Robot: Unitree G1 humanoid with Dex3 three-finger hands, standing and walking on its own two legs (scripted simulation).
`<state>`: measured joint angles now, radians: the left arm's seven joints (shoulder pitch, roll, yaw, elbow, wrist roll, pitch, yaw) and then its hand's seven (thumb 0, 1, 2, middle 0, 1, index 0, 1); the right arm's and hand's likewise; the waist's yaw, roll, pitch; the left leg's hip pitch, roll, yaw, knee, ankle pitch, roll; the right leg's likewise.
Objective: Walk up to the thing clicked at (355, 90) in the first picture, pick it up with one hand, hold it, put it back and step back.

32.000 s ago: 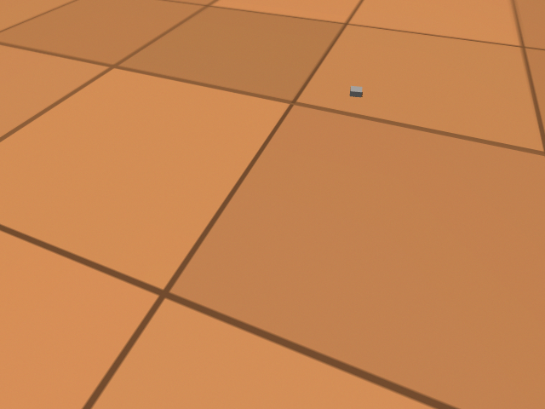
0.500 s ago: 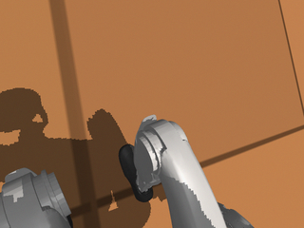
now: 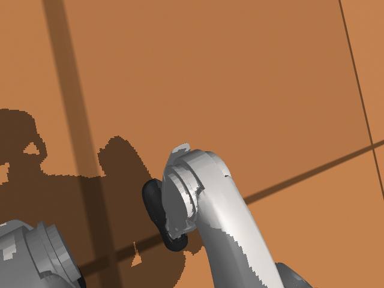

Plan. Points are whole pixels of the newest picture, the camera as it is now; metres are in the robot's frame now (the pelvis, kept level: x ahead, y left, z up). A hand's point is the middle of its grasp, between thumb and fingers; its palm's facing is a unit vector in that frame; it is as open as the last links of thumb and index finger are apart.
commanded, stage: open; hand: left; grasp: from above
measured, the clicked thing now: out of the picture +0.49 +0.30 -0.29
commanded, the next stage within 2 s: withdraw in 1.08 s
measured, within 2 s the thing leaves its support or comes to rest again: rests again in 0.32 s
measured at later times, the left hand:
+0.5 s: hand out of the picture +0.49 +0.30 -0.26, palm faces -0.46 -0.11 -0.88, open 11.9 cm
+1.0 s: hand out of the picture +0.49 +0.30 -0.26, palm faces -0.47 -0.11 -0.88, open 13.3 cm
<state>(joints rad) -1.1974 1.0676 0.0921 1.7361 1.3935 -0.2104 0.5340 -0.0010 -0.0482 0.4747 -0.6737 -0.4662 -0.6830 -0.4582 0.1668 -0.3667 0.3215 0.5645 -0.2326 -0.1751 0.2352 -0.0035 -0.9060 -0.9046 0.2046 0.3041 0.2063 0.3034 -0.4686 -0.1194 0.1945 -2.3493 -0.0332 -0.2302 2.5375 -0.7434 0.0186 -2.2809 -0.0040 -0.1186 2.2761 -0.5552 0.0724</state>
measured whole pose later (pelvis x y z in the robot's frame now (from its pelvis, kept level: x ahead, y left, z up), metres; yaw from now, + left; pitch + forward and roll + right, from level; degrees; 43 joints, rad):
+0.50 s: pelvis +0.00 +0.00 +0.00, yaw -1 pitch +30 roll -17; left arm -1.19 1.09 0.07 1.73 1.37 -0.22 0.55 0.00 -0.16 0.72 -0.46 -0.60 -0.43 -0.64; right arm 0.15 -0.37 0.35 0.58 -0.24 -0.18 0.22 0.00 -0.90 -0.90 0.20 0.30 0.21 0.30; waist -0.47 -0.13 0.20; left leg -2.35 -0.03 -0.24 2.54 -0.74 0.02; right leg -2.28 0.00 -0.13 2.27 -0.54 0.07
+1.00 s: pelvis +0.00 +0.00 +0.00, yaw -1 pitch +31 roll -17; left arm -1.18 1.09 0.06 1.69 1.35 -0.22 0.52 0.00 -0.35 0.89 -0.26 -0.76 -0.22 -0.81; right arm 0.15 -0.37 0.36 0.57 -0.23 -0.16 0.22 0.00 -0.89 -0.90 0.20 0.30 0.21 0.30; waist -0.46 -0.12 0.20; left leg -2.35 -0.03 -0.25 2.53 -0.74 0.02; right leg -2.27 0.00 -0.14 2.26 -0.55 0.07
